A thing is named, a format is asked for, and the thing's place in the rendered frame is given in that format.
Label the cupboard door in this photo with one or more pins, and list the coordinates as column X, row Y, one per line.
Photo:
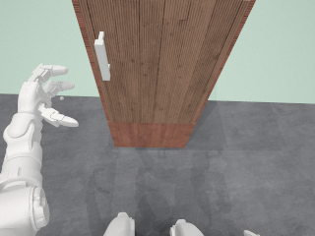
column 164, row 55

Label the robot right shin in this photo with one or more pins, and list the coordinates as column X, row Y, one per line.
column 180, row 221

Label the left robot forearm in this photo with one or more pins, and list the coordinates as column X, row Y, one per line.
column 23, row 159

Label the robot shin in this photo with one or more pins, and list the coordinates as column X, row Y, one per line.
column 180, row 221
column 122, row 214

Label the robot left shin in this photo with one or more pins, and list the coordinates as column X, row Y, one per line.
column 122, row 214

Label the robot left hand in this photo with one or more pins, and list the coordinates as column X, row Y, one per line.
column 32, row 95

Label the handle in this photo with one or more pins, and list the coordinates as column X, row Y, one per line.
column 101, row 57

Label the left robot upper arm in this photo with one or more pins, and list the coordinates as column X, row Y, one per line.
column 23, row 212

